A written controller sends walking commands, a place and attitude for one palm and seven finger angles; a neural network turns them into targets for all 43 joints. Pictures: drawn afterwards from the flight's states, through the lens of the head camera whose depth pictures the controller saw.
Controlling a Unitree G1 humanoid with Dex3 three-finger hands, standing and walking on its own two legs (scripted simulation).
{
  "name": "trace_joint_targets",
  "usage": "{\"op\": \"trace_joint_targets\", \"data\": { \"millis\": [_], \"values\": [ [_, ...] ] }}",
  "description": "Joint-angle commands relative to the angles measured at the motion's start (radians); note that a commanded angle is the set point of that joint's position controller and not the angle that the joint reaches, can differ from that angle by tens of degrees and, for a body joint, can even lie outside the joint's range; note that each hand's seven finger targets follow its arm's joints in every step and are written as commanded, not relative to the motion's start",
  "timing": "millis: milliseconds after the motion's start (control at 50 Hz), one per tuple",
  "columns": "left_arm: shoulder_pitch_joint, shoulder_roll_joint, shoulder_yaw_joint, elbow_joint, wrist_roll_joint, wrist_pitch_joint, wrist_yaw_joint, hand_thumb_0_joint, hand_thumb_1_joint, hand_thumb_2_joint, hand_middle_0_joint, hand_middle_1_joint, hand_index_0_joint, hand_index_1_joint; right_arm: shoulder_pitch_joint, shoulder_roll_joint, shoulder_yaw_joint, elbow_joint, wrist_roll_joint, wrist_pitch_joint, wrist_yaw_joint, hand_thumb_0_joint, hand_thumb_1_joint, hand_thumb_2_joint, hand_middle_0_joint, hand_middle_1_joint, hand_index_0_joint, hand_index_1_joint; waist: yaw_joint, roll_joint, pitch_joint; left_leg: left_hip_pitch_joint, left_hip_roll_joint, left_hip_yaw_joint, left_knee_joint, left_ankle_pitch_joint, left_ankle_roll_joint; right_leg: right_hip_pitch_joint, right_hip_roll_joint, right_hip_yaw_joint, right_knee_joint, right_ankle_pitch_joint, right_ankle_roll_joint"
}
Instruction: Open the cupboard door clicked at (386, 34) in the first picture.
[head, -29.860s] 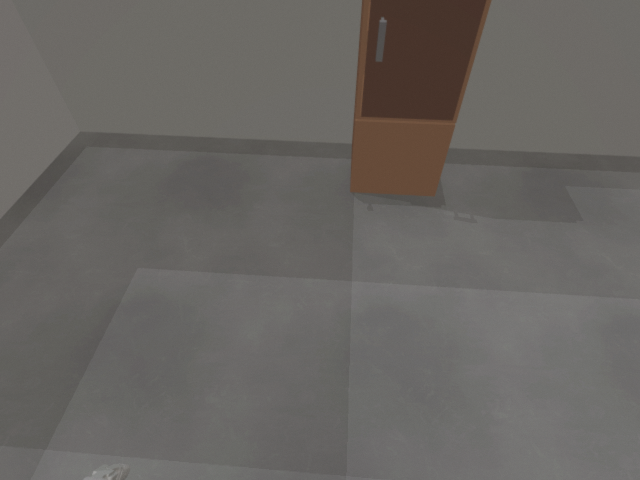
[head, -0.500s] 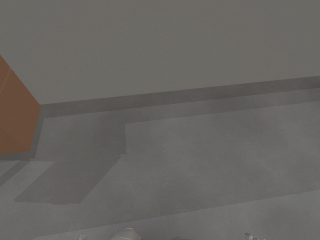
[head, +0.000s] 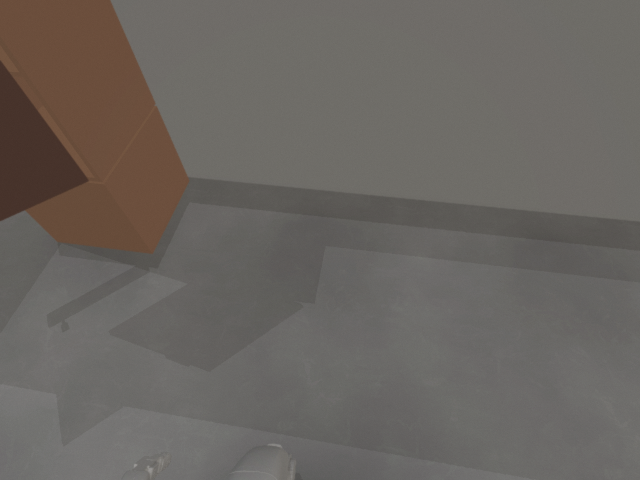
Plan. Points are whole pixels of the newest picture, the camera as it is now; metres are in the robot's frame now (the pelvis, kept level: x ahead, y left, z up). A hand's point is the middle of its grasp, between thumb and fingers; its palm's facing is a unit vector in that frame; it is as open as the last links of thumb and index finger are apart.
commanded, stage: turn to face it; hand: left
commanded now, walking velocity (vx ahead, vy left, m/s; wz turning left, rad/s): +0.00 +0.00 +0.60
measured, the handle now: out of the picture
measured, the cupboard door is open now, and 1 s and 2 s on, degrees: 46 46 46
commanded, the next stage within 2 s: take the last steps up to it in 0.98 s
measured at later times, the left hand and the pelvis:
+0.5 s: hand out of the picture +0.06 +0.22 -0.15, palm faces +0.31 -0.91 -0.29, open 7.3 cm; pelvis +0.02 -0.02 -0.01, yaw +18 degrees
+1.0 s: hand out of the picture -0.03 +0.19 -0.17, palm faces +0.56 -0.80 -0.23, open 7.3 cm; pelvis +0.04 -0.02 +0.00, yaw +32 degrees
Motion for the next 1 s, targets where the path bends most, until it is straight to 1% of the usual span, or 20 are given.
{"op": "trace_joint_targets", "data": {
  "millis": [0, 60, 120, 140, 160, 180, 280, 440, 460, 480, 500, 540, 600, 680, 760, 780, 800, 820, 920, 980],
  "values": [
    [0.048, 0.192, 0.045, -0.049, -0.001, -0.027, 0.016, 0.000, 0.900, 0.900, -0.200, -0.300, -0.200, -0.300, -0.097, -0.028, 0.009, -0.116, 0.007, -0.035, 0.012, 0.000, -0.900, -0.900, 0.200, 0.300, 0.200, 0.300, 0.047, -0.231, -0.116, -0.002, 0.023, 0.078, -0.147, 0.015, -0.013, 0.158, -0.239, 0.087, -0.166, 0.621, -0.120],
    [0.082, 0.225, 0.055, -0.025, 0.001, -0.025, 0.013, 0.000, 0.900, 0.900, -0.200, -0.300, -0.200, -0.300, -0.107, -0.022, 0.017, -0.121, 0.010, -0.042, 0.014, 0.000, -0.900, -0.900, 0.200, 0.300, 0.200, 0.300, 0.060, -0.238, -0.129, 0.054, 0.009, 0.115, -0.308, 0.032, -0.001, 0.203, -0.260, 0.065, -0.120, 0.665, -0.112],
    [0.062, 0.223, 0.060, -0.023, -0.009, -0.020, 0.005, 0.000, 0.900, 0.900, -0.200, -0.300, -0.200, -0.300, -0.024, -0.057, 0.011, -0.104, 0.004, -0.051, 0.011, 0.000, -0.900, -0.900, 0.200, 0.300, 0.200, 0.300, 0.012, -0.193, -0.165, 0.242, 0.002, 0.119, -0.546, 0.218, 0.021, 0.123, -0.240, -0.005, 0.013, 0.565, -0.045],
    [0.053, 0.202, 0.059, -0.041, -0.017, -0.016, 0.002, 0.000, 0.900, 0.900, -0.200, -0.300, -0.200, -0.300, 0.049, -0.120, -0.005, -0.092, -0.002, -0.061, 0.008, 0.000, -0.900, -0.900, 0.200, 0.300, 0.200, 0.300, -0.031, -0.056, -0.216, 0.419, 0.086, 0.014, -0.633, 0.411, 0.063, -0.016, -0.209, -0.051, 0.175, 0.426, 0.007],
    [0.036, 0.126, 0.041, -0.082, -0.024, -0.011, -0.006, 0.000, 0.900, 0.900, -0.200, -0.300, -0.200, -0.300, 0.134, -0.244, -0.038, -0.083, -0.012, -0.067, -0.001, 0.000, -0.900, -0.900, 0.200, 0.300, 0.200, 0.300, -0.075, 0.274, -0.250, 0.569, 0.384, -0.392, -0.668, 0.794, 0.224, -0.308, -0.053, -0.079, 0.426, -0.223, 0.090],
    [-0.030, 0.136, 0.031, -0.115, -0.012, 0.000, 0.000, 0.000, 0.900, 0.900, -0.200, -0.300, -0.200, -0.300, 0.192, -0.281, -0.042, -0.063, -0.009, -0.058, -0.009, 0.000, -0.900, -0.900, 0.200, 0.300, 0.200, 0.300, -0.095, 0.207, -0.246, 0.521, 0.460, -0.442, -0.678, 0.804, 0.317, -0.356, -0.032, 0.042, 0.551, -0.364, 0.075],
    [-0.035, 0.120, 0.038, -0.054, -0.013, 0.013, -0.008, 0.000, 0.900, 0.900, -0.200, -0.300, -0.200, -0.300, 0.021, -0.177, -0.010, -0.100, -0.013, -0.071, -0.039, 0.000, -0.900, -0.900, 0.200, 0.300, 0.200, 0.300, -0.006, 0.141, -0.153, 0.330, 0.258, -0.257, -0.695, 0.622, 0.221, -0.295, -0.016, 0.102, 0.511, -0.134, 0.075],
    [0.072, 0.124, 0.042, -0.039, -0.019, -0.004, -0.006, 0.000, 0.900, 0.900, -0.200, -0.300, -0.200, -0.300, -0.046, -0.176, -0.025, -0.111, -0.006, -0.052, -0.029, 0.000, -0.900, -0.900, 0.200, 0.300, 0.200, 0.300, 0.050, 0.114, -0.175, 0.136, 0.159, -0.273, -0.607, 0.456, 0.154, 0.097, 0.075, 0.045, -0.041, 0.044, 0.053],
    [0.111, 0.173, 0.053, -0.035, -0.012, -0.014, 0.001, 0.000, 0.900, 0.900, -0.200, -0.300, -0.200, -0.300, -0.055, -0.141, -0.021, -0.121, 0.002, -0.051, -0.024, 0.000, -0.900, -0.900, 0.200, 0.300, 0.200, 0.300, 0.075, 0.006, -0.176, 0.026, 0.091, -0.225, -0.505, 0.309, 0.103, 0.211, -0.022, 0.142, -0.200, 0.049, 0.029],
    [0.121, 0.263, 0.071, -0.036, 0.004, -0.022, 0.010, 0.000, 0.900, 0.900, -0.200, -0.300, -0.200, -0.300, -0.044, -0.072, -0.012, -0.142, 0.008, -0.051, -0.017, 0.000, -0.900, -0.900, 0.200, 0.300, 0.200, 0.300, 0.081, -0.279, -0.159, -0.135, -0.054, -0.043, -0.277, 0.017, 0.021, 0.262, -0.293, 0.430, -0.308, 0.060, -0.078],
    [0.103, 0.286, 0.062, -0.049, 0.002, -0.018, 0.009, 0.000, 0.900, 0.900, -0.200, -0.300, -0.200, -0.300, -0.060, -0.092, -0.013, -0.154, -0.001, -0.050, -0.009, 0.000, -0.900, -0.900, 0.200, 0.300, 0.200, 0.300, 0.084, -0.286, -0.138, -0.097, -0.037, -0.029, -0.031, -0.138, 0.019, 0.121, -0.415, 0.464, -0.332, 0.103, -0.167],
    [0.020, 0.201, 0.048, -0.063, -0.005, -0.019, 0.019, 0.000, 0.900, 0.900, -0.200, -0.300, -0.200, -0.300, -0.059, -0.088, -0.018, -0.120, -0.004, -0.032, -0.006, 0.000, -0.900, -0.900, 0.200, 0.300, 0.200, 0.300, 0.035, -0.281, -0.089, -0.109, 0.023, -0.045, 0.166, -0.037, 0.016, 0.059, -0.317, 0.336, -0.281, 0.211, -0.168],
    [0.014, 0.169, 0.036, -0.058, -0.003, -0.027, 0.014, 0.000, 0.900, 0.900, -0.200, -0.300, -0.200, -0.300, -0.063, -0.043, 0.002, -0.105, 0.002, -0.031, 0.007, 0.000, -0.900, -0.900, 0.200, 0.300, 0.200, 0.300, 0.026, -0.267, -0.094, -0.056, 0.030, 0.035, 0.002, 0.006, -0.009, 0.117, -0.231, 0.113, -0.205, 0.521, -0.122],
    [0.099, 0.214, 0.049, -0.015, 0.001, -0.028, 0.013, 0.000, 0.900, 0.900, -0.200, -0.300, -0.200, -0.300, -0.100, -0.009, 0.021, -0.104, 0.008, -0.044, 0.009, 0.000, -0.900, -0.900, 0.200, 0.300, 0.200, 0.300, 0.068, -0.240, -0.137, 0.041, 0.003, 0.108, -0.273, 0.020, -0.001, 0.212, -0.250, 0.076, -0.135, 0.683, -0.117],
    [0.076, 0.212, 0.054, 0.000, -0.013, -0.024, 0.007, 0.000, 0.900, 0.900, -0.200, -0.300, -0.200, -0.300, 0.000, -0.048, 0.020, -0.073, 0.004, -0.059, 0.000, 0.000, -0.900, -0.900, 0.200, 0.300, 0.200, 0.300, 0.007, -0.200, -0.172, 0.278, 0.000, 0.107, -0.596, 0.251, 0.030, 0.125, -0.224, 0.011, 0.011, 0.611, -0.041],
    [0.067, 0.182, 0.049, -0.017, -0.021, -0.019, 0.002, 0.000, 0.900, 0.900, -0.200, -0.300, -0.200, -0.300, 0.054, -0.118, 0.003, -0.062, -0.004, -0.068, -0.004, 0.000, -0.900, -0.900, 0.200, 0.300, 0.200, 0.300, -0.025, -0.038, -0.213, 0.446, 0.119, -0.023, -0.647, 0.479, 0.080, -0.033, -0.170, -0.043, 0.151, 0.415, 0.016],
    [0.056, 0.108, 0.027, -0.051, -0.026, -0.013, -0.003, 0.000, 0.900, 0.900, -0.200, -0.300, -0.200, -0.300, 0.119, -0.221, -0.020, -0.058, -0.012, -0.071, -0.011, 0.000, -0.900, -0.900, 0.200, 0.300, 0.200, 0.300, -0.055, 0.258, -0.233, 0.561, 0.391, -0.361, -0.676, 0.858, 0.237, -0.278, -0.039, -0.063, 0.363, -0.230, 0.083],
    [-0.005, 0.112, 0.016, -0.074, -0.014, 0.000, 0.005, 0.000, 0.900, 0.900, -0.200, -0.300, -0.200, -0.300, 0.160, -0.244, -0.019, -0.043, -0.010, -0.060, -0.017, 0.000, -0.900, -0.900, 0.200, 0.300, 0.200, 0.300, -0.072, 0.170, -0.213, 0.471, 0.448, -0.366, -0.673, 0.816, 0.306, -0.270, -0.035, 0.041, 0.472, -0.348, 0.063],
    [0.019, 0.096, 0.025, 0.014, -0.014, 0.017, -0.008, 0.000, 0.900, 0.900, -0.200, -0.300, -0.200, -0.300, 0.009, -0.141, 0.015, -0.063, -0.013, -0.075, -0.050, 0.000, -0.900, -0.900, 0.200, 0.300, 0.200, 0.300, 0.011, 0.131, -0.141, 0.324, 0.272, -0.190, -0.711, 0.660, 0.232, -0.233, -0.009, 0.088, 0.494, -0.149, 0.057],
    [0.020, 0.082, 0.020, 0.022, -0.016, 0.016, -0.010, 0.000, 0.900, 0.900, -0.200, -0.300, -0.200, -0.300, 0.015, -0.140, 0.014, -0.047, -0.013, -0.074, -0.047, 0.000, -0.900, -0.900, 0.200, 0.300, 0.200, 0.300, 0.006, 0.122, -0.159, 0.319, 0.257, -0.168, -0.718, 0.607, 0.223, -0.157, 0.013, 0.061, 0.341, -0.146, 0.052]
  ]
}}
